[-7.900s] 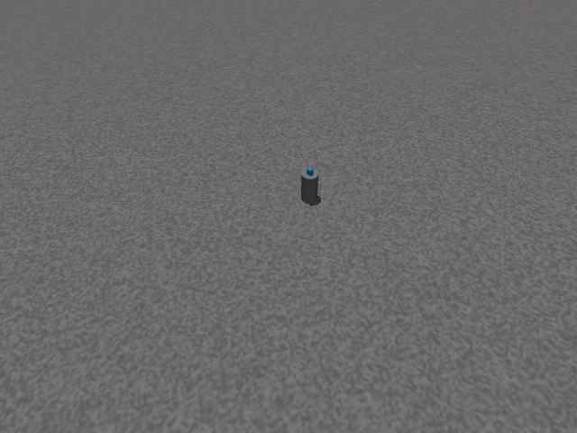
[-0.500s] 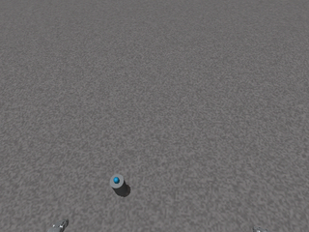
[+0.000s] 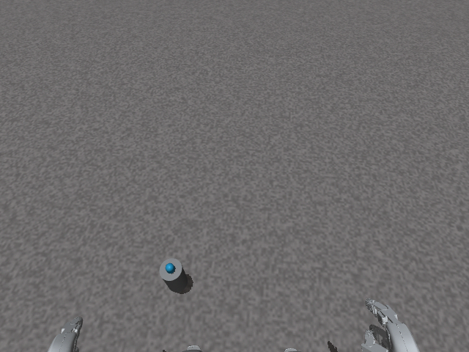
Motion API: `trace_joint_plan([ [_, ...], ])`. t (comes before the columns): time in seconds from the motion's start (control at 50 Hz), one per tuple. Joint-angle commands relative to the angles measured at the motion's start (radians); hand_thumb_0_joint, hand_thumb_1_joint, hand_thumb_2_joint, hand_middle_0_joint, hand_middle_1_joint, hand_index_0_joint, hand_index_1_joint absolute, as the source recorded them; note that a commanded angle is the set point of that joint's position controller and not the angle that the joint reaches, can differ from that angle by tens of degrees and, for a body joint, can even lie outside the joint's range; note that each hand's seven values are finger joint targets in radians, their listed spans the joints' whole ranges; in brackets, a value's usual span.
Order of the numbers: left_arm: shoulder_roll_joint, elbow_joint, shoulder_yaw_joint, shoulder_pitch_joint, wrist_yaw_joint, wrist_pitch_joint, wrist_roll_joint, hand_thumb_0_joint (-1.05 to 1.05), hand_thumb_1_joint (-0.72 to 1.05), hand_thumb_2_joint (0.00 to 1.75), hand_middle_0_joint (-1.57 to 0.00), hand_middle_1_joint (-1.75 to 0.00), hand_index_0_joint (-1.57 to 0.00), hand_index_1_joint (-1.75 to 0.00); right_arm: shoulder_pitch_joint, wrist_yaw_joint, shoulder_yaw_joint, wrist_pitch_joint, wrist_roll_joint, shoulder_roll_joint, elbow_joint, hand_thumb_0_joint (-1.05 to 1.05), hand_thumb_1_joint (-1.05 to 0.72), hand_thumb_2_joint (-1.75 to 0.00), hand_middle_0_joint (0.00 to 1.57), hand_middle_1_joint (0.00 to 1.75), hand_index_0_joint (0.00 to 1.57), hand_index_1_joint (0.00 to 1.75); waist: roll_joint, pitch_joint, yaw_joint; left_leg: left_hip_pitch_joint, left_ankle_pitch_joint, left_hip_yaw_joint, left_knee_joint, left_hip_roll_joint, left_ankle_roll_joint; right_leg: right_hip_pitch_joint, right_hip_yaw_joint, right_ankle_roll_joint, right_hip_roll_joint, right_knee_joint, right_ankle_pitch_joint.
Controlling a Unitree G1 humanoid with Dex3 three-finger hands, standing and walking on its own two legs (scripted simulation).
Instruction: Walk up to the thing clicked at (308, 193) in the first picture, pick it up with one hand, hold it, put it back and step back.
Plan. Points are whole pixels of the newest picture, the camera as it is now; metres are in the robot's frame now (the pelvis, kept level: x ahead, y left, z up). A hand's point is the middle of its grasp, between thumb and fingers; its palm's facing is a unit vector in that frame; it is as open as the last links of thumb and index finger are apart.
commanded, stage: go down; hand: left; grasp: from the side
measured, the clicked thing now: (173, 274) +0.44 +0.23 -0.63
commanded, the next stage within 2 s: none
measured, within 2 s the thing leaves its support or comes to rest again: neither
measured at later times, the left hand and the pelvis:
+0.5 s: hand out of the picture +0.14 +0.27 -0.14, palm faces +0.08 -0.94 -0.33, open 17.5 cm; pelvis +0.00 +0.00 -0.04, yaw +0 degrees
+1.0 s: hand (91, 322) +0.22 +0.32 -0.21, palm faces +0.14 -0.96 -0.24, open 17.3 cm; pelvis -0.05 +0.00 -0.13, yaw -1 degrees
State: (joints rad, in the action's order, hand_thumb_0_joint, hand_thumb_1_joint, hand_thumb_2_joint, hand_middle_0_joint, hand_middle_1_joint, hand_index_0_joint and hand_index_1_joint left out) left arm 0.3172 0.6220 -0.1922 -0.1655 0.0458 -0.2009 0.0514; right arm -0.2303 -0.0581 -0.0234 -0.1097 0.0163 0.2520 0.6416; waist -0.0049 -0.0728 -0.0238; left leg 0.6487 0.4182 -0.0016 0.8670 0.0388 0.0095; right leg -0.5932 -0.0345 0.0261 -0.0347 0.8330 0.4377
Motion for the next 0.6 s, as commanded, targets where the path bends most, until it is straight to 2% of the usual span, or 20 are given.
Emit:
trace_joint_plan([
  [0.0,0.237,-0.234,-0.085,-0.022,-0.006,-0.018,0.005,0.00,-0.61,0.04,-0.09,-0.08,-0.08,-0.09,-0.009,-0.027,-0.055,-0.056,0.004,0.154,-0.143,0.00,-0.84,-0.88,0.20,0.30,0.20,0.30,-0.073,-0.230,-0.007,-0.158,-0.341,0.007,-0.061,-0.019,-0.008,0.040,-0.011,-0.033,0.041,-0.047,-0.298],
  [0.08,0.213,-0.276,-0.079,-0.071,0.002,-0.068,-0.004,0.00,-0.61,0.03,-0.09,-0.07,-0.08,-0.08,0.001,-0.041,-0.050,-0.063,0.001,0.146,-0.169,0.00,-0.83,-0.88,0.20,0.30,0.20,0.30,-0.051,-0.207,-0.014,-0.112,-0.336,0.012,-0.023,-0.020,-0.013,-0.001,-0.017,-0.029,0.040,-0.027,-0.299],
  [0.1,0.223,-0.291,-0.090,-0.081,0.004,-0.078,-0.007,0.00,-0.61,0.03,-0.09,-0.07,-0.08,-0.08,-0.002,-0.044,-0.048,-0.067,0.001,0.143,-0.171,0.00,-0.84,-0.88,0.20,0.30,0.20,0.30,-0.058,-0.208,-0.009,-0.101,-0.331,0.013,-0.014,-0.020,-0.013,-0.007,-0.018,-0.030,0.040,-0.018,-0.293],
  [0.18,0.210,-0.348,-0.089,-0.119,0.013,-0.099,-0.017,0.00,-0.60,0.03,-0.09,-0.06,-0.07,-0.07,-0.004,-0.050,-0.049,-0.076,-0.003,0.136,-0.192,0.00,-0.83,-0.88,0.20,0.30,0.20,0.30,-0.056,-0.244,-0.009,-0.081,-0.344,0.019,0.027,-0.017,-0.018,-0.029,-0.018,-0.029,0.041,0.016,-0.299],
  [0.24,0.236,-0.402,-0.111,-0.106,0.019,-0.099,-0.023,0.00,-0.61,0.03,-0.09,-0.06,-0.08,-0.08,-0.003,-0.055,-0.050,-0.082,-0.005,0.138,-0.206,0.00,-0.84,-0.88,0.20,0.30,0.20,0.30,-0.086,-0.257,-0.015,-0.066,-0.345,0.028,0.047,-0.012,-0.014,-0.068,-0.022,-0.032,0.043,0.046,-0.284],
  [0.34,0.235,-0.443,-0.129,-0.168,0.013,-0.091,-0.030,0.00,-0.61,0.05,-0.08,-0.06,-0.07,-0.07,-0.008,-0.056,-0.047,-0.089,-0.007,0.130,-0.223,0.00,-0.87,-0.89,0.20,0.30,0.20,0.30,-0.091,-0.270,-0.006,-0.015,-0.317,0.032,0.076,-0.012,-0.014,-0.081,-0.024,-0.035,0.045,0.084,-0.260],
  [0.4,0.219,-0.461,-0.125,-0.195,0.013,-0.093,-0.037,0.00,-0.59,0.05,-0.08,-0.06,-0.07,-0.07,-0.009,-0.060,-0.049,-0.091,-0.007,0.129,-0.231,0.00,-0.87,-0.89,0.20,0.30,0.20,0.30,-0.086,-0.277,-0.013,-0.003,-0.291,0.031,0.090,-0.013,-0.016,-0.098,-0.022,-0.035,0.047,0.088,-0.246],
  [0.46,0.222,-0.474,-0.140,-0.196,0.008,-0.089,-0.044,0.00,-0.61,0.05,-0.08,-0.06,-0.07,-0.07,-0.006,-0.062,-0.048,-0.096,-0.008,0.130,-0.234,0.00,-0.87,-0.89,0.20,0.30,0.20,0.30,-0.085,-0.268,-0.016,0.022,-0.266,0.043,0.094,-0.009,-0.014,-0.122,-0.028,-0.038,0.050,0.107,-0.214],
  [0.48,0.233,-0.474,-0.148,-0.199,0.010,-0.087,-0.044,0.00,-0.60,0.05,-0.08,-0.05,-0.07,-0.06,-0.002,-0.062,-0.046,-0.098,-0.009,0.128,-0.232,0.00,-0.89,-0.89,0.20,0.30,0.20,0.30,-0.097,-0.279,-0.007,0.024,-0.275,0.046,0.098,-0.008,-0.014,-0.129,-0.029,-0.041,0.050,0.116,-0.209],
  [0.58,0.223,-0.481,-0.155,-0.217,0.012,-0.074,-0.055,0.00,-0.59,0.05,-0.08,-0.05,-0.07,-0.07,-0.001,-0.069,-0.044,-0.106,-0.009,0.121,-0.243,0.00,-0.89,-0.89,0.20,0.30,0.20,0.30,-0.085,-0.257,-0.008,0.081,-0.177,0.032,0.116,-0.018,-0.018,-0.150,-0.023,-0.039,0.047,0.109,-0.154],
])
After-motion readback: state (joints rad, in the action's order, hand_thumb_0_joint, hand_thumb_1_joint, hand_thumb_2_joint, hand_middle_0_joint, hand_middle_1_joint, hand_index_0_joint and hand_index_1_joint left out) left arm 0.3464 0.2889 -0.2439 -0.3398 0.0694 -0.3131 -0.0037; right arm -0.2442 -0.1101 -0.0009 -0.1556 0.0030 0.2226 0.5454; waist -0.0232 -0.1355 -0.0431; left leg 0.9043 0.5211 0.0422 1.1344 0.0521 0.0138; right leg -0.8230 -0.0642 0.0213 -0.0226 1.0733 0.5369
